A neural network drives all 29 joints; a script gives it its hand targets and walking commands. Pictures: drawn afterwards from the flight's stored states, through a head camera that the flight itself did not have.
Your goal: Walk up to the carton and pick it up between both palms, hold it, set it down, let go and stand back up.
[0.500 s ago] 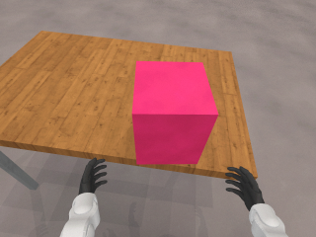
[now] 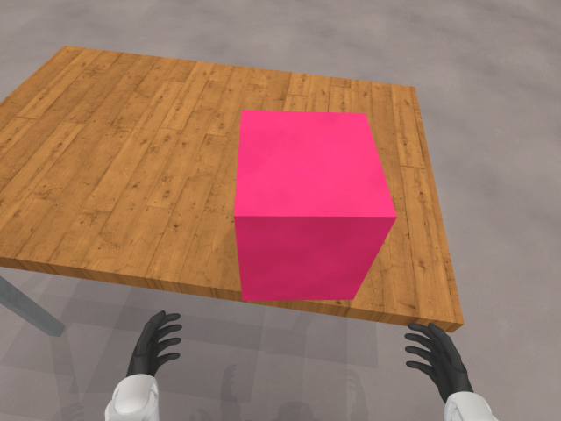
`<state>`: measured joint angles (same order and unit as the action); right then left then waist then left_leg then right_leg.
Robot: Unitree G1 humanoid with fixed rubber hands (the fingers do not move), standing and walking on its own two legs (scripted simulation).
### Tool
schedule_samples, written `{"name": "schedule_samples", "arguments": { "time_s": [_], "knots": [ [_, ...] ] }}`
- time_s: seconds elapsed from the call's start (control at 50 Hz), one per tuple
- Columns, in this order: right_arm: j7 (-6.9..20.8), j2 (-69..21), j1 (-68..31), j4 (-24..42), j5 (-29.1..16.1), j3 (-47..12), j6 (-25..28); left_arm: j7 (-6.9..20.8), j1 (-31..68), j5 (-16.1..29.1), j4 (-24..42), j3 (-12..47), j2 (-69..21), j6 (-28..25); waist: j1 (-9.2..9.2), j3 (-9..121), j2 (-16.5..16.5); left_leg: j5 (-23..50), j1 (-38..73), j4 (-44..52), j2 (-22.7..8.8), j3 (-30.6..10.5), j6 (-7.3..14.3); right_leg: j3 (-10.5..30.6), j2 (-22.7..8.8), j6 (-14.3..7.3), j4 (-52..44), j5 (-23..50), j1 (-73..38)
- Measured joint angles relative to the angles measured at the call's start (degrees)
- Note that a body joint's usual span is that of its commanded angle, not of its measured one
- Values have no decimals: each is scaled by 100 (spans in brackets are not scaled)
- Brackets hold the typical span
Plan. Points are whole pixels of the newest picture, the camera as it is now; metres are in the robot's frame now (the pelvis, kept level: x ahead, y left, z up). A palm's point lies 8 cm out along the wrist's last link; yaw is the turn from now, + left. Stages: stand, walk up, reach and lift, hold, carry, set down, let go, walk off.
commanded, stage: set down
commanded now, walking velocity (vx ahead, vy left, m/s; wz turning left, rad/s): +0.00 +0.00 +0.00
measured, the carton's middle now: (301, 211) +0.43 +0.01 +0.02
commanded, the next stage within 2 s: let go in 0.16 s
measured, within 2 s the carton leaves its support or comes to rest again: neither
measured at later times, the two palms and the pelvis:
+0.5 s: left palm (137, 391) +0.16 +0.23 -0.08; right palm (455, 406) +0.16 -0.22 -0.07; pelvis +0.00 +0.00 +0.00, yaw +0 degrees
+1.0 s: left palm (107, 410) +0.14 +0.27 -0.10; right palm (469, 401) +0.17 -0.25 -0.07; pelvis +0.02 -0.01 +0.00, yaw +0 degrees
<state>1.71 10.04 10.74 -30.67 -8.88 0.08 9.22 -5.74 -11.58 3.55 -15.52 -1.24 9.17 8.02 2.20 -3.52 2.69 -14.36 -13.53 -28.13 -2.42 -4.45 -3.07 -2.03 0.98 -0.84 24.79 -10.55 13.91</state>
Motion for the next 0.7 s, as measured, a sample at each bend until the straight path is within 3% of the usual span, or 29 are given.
{"name": "schedule_samples", "arguments": {
  "time_s": [0.24,0.7],
  "knots": [
    [-99,-1,4,-374,106,-9,-42,125,0,-53,-501,-1,112,181,-53,-4,0,-2,120,0,0,1,0,0,0,2,-2,0,-120],
    [-144,-28,5,-749,364,-8,46,246,1,-53,-791,0,289,252,-75,-180,0,-35,120,1,0,4,0,0,-2,11,-2,-34,-120]
  ]
}}
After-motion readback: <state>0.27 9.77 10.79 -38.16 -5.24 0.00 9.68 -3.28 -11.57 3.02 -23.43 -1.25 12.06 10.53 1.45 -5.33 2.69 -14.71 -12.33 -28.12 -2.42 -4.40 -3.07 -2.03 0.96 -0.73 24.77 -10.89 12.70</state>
